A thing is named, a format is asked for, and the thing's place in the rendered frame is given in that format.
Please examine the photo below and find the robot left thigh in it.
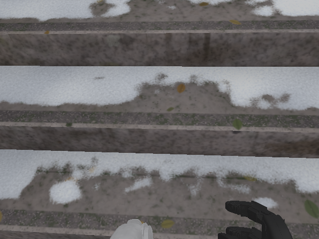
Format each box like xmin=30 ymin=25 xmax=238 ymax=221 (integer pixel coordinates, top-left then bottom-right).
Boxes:
xmin=110 ymin=222 xmax=154 ymax=239

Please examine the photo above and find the robot right hand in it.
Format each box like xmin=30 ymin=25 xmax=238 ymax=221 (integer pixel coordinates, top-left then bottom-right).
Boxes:
xmin=217 ymin=200 xmax=293 ymax=239

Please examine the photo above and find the robot left shin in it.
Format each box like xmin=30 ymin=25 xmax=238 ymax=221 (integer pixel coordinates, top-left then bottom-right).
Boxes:
xmin=127 ymin=219 xmax=143 ymax=225

